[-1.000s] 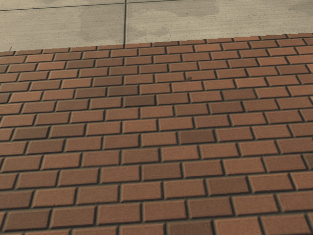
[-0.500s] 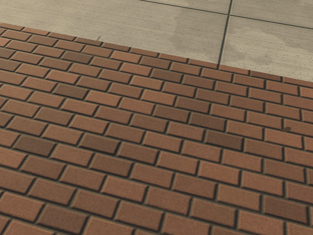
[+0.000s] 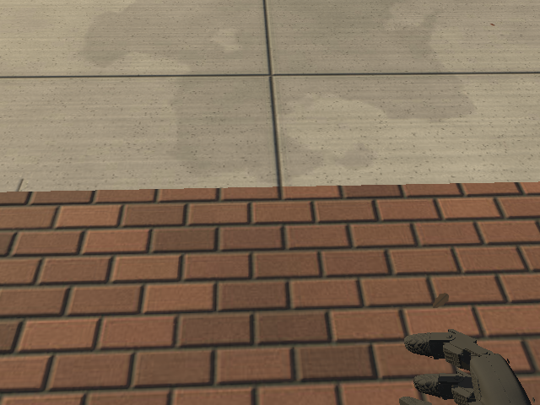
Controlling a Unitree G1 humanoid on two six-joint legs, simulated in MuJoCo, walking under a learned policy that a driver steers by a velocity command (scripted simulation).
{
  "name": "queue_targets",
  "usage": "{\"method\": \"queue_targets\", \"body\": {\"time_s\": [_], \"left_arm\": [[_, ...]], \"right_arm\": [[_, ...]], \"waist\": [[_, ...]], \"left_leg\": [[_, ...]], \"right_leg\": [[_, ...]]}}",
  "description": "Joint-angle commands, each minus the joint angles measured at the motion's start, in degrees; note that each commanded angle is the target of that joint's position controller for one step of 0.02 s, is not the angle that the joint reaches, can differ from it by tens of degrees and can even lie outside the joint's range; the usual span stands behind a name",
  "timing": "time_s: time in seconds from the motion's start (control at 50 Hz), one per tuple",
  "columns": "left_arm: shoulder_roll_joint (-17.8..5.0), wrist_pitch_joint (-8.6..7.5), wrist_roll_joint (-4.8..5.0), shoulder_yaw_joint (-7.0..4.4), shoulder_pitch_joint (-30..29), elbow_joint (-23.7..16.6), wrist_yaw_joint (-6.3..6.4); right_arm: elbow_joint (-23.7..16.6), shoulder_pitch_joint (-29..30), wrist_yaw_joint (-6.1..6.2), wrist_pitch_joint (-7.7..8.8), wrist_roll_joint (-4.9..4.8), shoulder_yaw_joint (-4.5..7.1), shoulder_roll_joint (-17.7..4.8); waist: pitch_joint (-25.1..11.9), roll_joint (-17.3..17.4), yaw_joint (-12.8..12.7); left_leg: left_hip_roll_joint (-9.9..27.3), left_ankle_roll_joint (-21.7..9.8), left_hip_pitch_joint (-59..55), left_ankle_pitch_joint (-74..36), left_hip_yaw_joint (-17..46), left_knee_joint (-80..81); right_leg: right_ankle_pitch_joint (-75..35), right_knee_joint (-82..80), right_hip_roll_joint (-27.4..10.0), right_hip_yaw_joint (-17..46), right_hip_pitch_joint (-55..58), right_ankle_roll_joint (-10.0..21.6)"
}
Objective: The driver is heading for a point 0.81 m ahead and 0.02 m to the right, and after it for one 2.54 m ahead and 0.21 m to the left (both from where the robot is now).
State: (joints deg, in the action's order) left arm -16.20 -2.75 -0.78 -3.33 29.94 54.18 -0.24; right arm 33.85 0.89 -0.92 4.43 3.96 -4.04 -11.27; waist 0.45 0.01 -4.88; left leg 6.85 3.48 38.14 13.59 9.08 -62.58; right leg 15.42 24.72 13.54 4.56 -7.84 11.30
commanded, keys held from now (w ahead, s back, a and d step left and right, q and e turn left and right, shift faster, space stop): w+e+shift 0.10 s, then w+shift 0.54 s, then q+shift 0.36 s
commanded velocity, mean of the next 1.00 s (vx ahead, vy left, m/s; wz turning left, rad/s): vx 0.82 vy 0.00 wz -0.13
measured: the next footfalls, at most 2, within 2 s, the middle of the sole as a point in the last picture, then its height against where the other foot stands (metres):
left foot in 0.18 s outside the picture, level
right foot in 0.62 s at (339, 335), level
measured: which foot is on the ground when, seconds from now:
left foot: up 0.00-0.16, down 0.18-0.64, up 0.66-1.00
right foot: down 0.00-0.20, up 0.22-0.60, down 0.62-1.00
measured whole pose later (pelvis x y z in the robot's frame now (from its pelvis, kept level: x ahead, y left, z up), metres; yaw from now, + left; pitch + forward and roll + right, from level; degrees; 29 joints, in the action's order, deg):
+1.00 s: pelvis +0.83 -0.06 -0.01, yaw -7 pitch +0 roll -2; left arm -15.7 -3.9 1.1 -1.9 14.2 47.3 3.8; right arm 41.5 -8.3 -3.3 3.5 -0.6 3.5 -17.0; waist 4.9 1.5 -2.2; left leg -1.1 -2.1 34.8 -5.4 -4.9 -34.4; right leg 25.7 28.2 2.2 -13.8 0.4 2.6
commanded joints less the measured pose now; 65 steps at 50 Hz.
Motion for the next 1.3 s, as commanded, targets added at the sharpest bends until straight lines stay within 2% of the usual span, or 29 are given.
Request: {"method": "queue_targets", "body": {"time_s": [0.02,0.12,0.14,0.18,0.2,0.22,0.24,0.28,0.34,0.5,0.56,0.6,0.62,0.64,0.66,0.68,0.72,0.76,0.78,0.9,0.98,1.02,1.04,1.06,1.08,1.12,1.18,1.24,1.3], "left_arm": [[-9.5,-2.54,0.9,-2.72,-5.7,-6.1,-0.28],[-11.4,-2.05,0.71,-4.18,-3.8,-6.3,-0.58],[-12.1,-2.21,0.43,-4.31,-3.9,-6.2,-0.43],[-13.1,-2.96,-0.19,-4.27,-8.2,-6.9,-0.76],[-5.2,-3.83,-0.57,-2.13,-10.5,-8.9,-0.38],[0.5,-4.03,2.38,-0.04,-0.9,-11.7,-1.2],[-4.1,-2.76,0.35,0.06,-5.1,-9.3,-0.33],[-5.8,-2.22,-1.23,-0.14,-15.0,-11.2,-1.41],[-2.6,-1.01,-2.17,1.18,-18.9,-14.5,-2.91],[-1.9,-1.26,-1.46,4.35,-36.0,-22.4,-4.99],[-3.8,-1.33,-1.93,3.86,-34.0,-21.1,-3.65],[-7.4,-1.26,-2.27,2.04,-17.5,-15.9,-2.0],[-10.3,-1.16,-2.58,0.59,-6.8,-12.3,-0.9],[-15.1,-1.14,-3.12,-0.89,-0.4,-10.5,0.17],[-16.5,-0.88,-3.2,-1.27,-2.8,-11.9,0.37],[-12.2,-0.96,-1.64,-1.16,-7.0,-11.8,0.29],[-5.9,-2.73,-1.47,0.26,-12.8,-10.2,-0.14],[-2.7,-3.75,-0.62,1.25,-14.5,-9.4,-0.21],[-0.5,-4.71,0.73,1.26,-20.6,-11.4,-1.01],[-6.0,-3.79,0.72,0.2,-22.2,-11.0,3.4],[-9.9,-1.62,2.42,-0.99,-23.3,-12.8,5.03],[-8.0,-0.71,2.67,-0.68,-26.8,-14.0,3.68],[-0.1,-0.67,-0.34,1.12,-22.4,-14.8,1.68],[-0.4,-1.04,0.23,1.73,-10.1,-15.8,0.66],[-7.8,-1.37,0.77,0.69,-12.2,-16.2,0.12],[-9.0,-0.37,0.22,-0.22,-21.2,-18.0,1.1],[-7.0,1.39,-0.13,-0.41,-22.6,-18.6,1.71],[-3.7,1.38,0.22,0.07,-24.7,-18.5,2.12],[-4.0,1.7,0.99,-0.37,-26.7,-18.3,2.42]], "right_arm": [[-4.1,4.3,-0.14,-0.74,-1.98,1.42,-6.6],[-4.3,3.7,0.49,0.35,-2.52,2.72,-9.1],[-2.9,-0.5,0.92,0.69,-2.32,3.72,-11.0],[2.5,-21.2,2.29,1.56,-1.67,6.53,-15.9],[5.0,-34.6,3.28,1.78,-0.27,8.04,-19.9],[6.0,-28.7,2.46,1.25,0.45,9.44,-25.2],[4.0,-20.8,1.62,0.71,-0.06,9.05,-17.7],[5.4,-18.3,0.79,0.73,-0.52,7.8,-11.1],[11.5,-24.3,0.63,2.05,-1.54,6.73,-8.0],[16.0,-28.8,0.13,3.43,-3.5,7.08,-12.6],[18.2,-31.7,0.4,2.96,-3.43,7.4,-15.9],[19.0,-31.1,1.54,1.51,-2.98,7.73,-18.2],[18.3,-29.5,1.75,1.05,-3.08,7.46,-17.5],[16.5,-30.7,1.42,1.06,-2.1,6.24,-10.8],[14.4,-36.7,0.96,1.35,-5.14,5.44,-6.8],[13.6,-28.7,1.77,1.18,-4.5,6.69,-12.3],[14.4,-26.2,1.62,0.62,-4.35,6.11,-9.2],[15.9,-29.0,0.89,-1.73,-3.06,6.26,-7.4],[15.1,-26.3,1.61,-1.34,-8.0,7.44,-8.0],[8.8,-15.1,-0.93,0.36,-4.81,6.78,-4.7],[7.7,-23.2,-3.1,-1.44,-4.37,9.68,-10.9],[9.6,-34.0,-1.75,-2.51,-4.55,11.98,-15.7],[8.8,-29.5,-0.77,-2.21,-4.09,11.4,-17.1],[3.0,-22.7,-0.72,-0.59,-0.52,10.93,-20.3],[-1.5,-17.3,-1.08,-1.06,-1.46,11.82,-20.0],[-3.2,-12.2,-0.4,-2.1,-4.87,10.58,-15.3],[-4.0,-11.0,1.13,-3.46,-4.64,10.58,-14.3],[-3.9,-13.2,3.03,-5.1,-4.83,11.49,-16.1],[-5.0,-11.9,4.15,-6.85,-5.39,11.88,-16.4]], "waist": [[7.0,1.0,1.6],[0.5,-3.6,-1.0],[-2.6,-3.6,0.8],[-13.3,-2.1,12.7],[-20.2,7.1,16.9],[-23.7,29.3,6.9],[-12.7,14.3,7.1],[-4.1,0.7,7.8],[-0.6,5.0,6.0],[7.4,3.4,6.0],[3.3,5.8,4.0],[-6.7,8.4,-4.3],[-11.3,7.4,-9.2],[-17.4,-3.7,-7.3],[-25.1,-13.9,-1.8],[-15.5,-2.4,-2.0],[-1.8,2.0,3.5],[-0.2,-0.8,7.3],[-1.1,-4.7,7.4],[0.3,-3.0,5.9],[-7.0,-6.7,10.8],[-8.2,0.9,17.7],[-3.6,18.6,10.2],[-16.3,19.0,2.9],[-20.9,9.1,5.9],[-9.1,-5.1,4.1],[-5.4,-1.4,2.8],[-8.9,0.5,4.1],[-9.9,4.0,5.1]], "left_leg": [[-1.2,1.4,-11.5,-12.4,-7.8,19.0],[-6.1,-0.8,-17.8,-15.9,-8.3,34.1],[-7.3,-1.8,-22.0,-12.4,-8.7,34.7],[-4.7,-4.7,-43.3,-3.9,-7.8,31.7],[7.9,-5.7,-54.9,18.1,7.5,32.6],[19.3,-13.2,-60.4,31.7,46.0,49.9],[16.9,-14.6,-53.4,40.8,43.5,50.7],[10.6,-13.1,-40.9,20.2,22.5,48.9],[6.0,-11.5,-35.6,6.3,11.0,50.2],[4.2,-11.3,-26.4,-21.5,-7.9,64.9],[5.0,-10.3,-37.8,-57.5,-12.2,54.4],[6.0,-9.0,-38.4,-70.1,-13.6,31.5],[4.1,-8.4,-29.6,-60.1,-13.9,14.9],[-1.9,-8.8,-16.9,-12.9,-13.4,-7.2],[-10.2,-7.7,0.1,14.9,-5.9,-25.6],[-5.9,-8.2,5.1,8.3,-3.8,-24.5],[-3.0,-6.8,0.1,5.4,-4.9,-16.4],[-2.0,-5.4,-7.1,5.8,-5.2,-9.7],[-0.4,-4.8,-5.0,4.8,-2.7,-9.2],[-6.4,-3.0,-13.6,-24.0,-15.0,23.1],[-11.9,-6.4,-25.4,-19.8,-16.9,26.6],[-10.2,-11.1,-37.6,-23.8,-11.6,33.7],[-3.6,-14.6,-41.1,-53.3,0.6,30.9],[10.0,-29.1,-50.1,-52.7,31.4,34.9],[11.2,-30.0,-49.0,-32.3,36.0,41.9],[5.4,-23.8,-33.9,-10.0,28.5,45.9],[-1.5,-19.4,-23.1,-15.8,19.5,45.5],[-3.7,-17.4,-24.6,-25.2,17.3,42.4],[-5.1,-14.3,-25.2,-14.8,18.5,41.8]], "right_leg": [[-6.6,-16.8,-11.6,17.4,-18.4,5.8],[-24.8,-6.8,-13.9,18.9,-1.6,0.9],[-33.5,-1.2,-14.5,18.5,1.8,-0.2],[-36.7,23.1,-12.3,14.3,-3.5,-2.6],[-11.7,43.4,-9.7,10.3,-13.5,-2.6],[11.1,55.4,-4.1,4.8,-30.8,-5.0],[5.5,58.6,-10.5,3.8,-38.4,-4.0],[-1.1,52.2,-13.7,2.4,-36.1,-4.9],[0.3,46.4,-14.8,4.2,-35.5,-5.5],[-17.3,15.3,-14.8,-8.6,-23.1,-5.2],[-12.8,11.3,-10.5,-11.9,-16.3,-2.7],[-6.6,9.8,-7.5,-11.0,1.6,-0.7],[-4.9,8.2,-11.0,-7.1,15.5,0.7],[9.5,8.7,-25.4,9.1,27.5,1.4],[8.3,-2.5,-39.4,41.7,36.2,7.7],[-5.0,-4.5,-35.9,33.3,28.4,6.0],[-37.7,-4.7,-31.9,14.3,9.4,4.2],[-45.4,-7.8,-29.4,3.9,-0.1,0.6],[-44.3,-8.9,-27.5,1.2,1.6,-0.1],[-44.0,-8.4,-19.2,-16.4,-6.8,-5.6],[-57.4,8.1,-22.4,-15.9,-0.4,-9.1],[-35.2,33.5,-19.0,-15.0,-6.7,-11.3],[21.8,53.9,-9.1,-13.2,-20.2,-13.4],[25.2,68.8,-3.8,-0.1,-31.3,-15.5],[19.2,68.0,-6.8,5.7,-31.5,-13.9],[11.2,57.9,-10.6,5.1,-32.4,-13.0],[8.9,43.0,-11.5,4.7,-25.6,-14.3],[5.2,32.2,-9.6,3.9,-24.0,-16.6],[-0.3,25.7,-9.0,5.0,-23.3,-17.2]]}}
Velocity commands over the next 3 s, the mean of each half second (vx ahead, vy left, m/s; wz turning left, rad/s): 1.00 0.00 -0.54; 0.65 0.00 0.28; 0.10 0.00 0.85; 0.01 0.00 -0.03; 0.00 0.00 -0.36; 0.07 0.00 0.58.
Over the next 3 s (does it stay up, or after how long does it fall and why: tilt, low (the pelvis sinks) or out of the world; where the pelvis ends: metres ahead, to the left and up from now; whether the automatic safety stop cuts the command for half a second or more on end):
stays up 1.03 -0.14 0.02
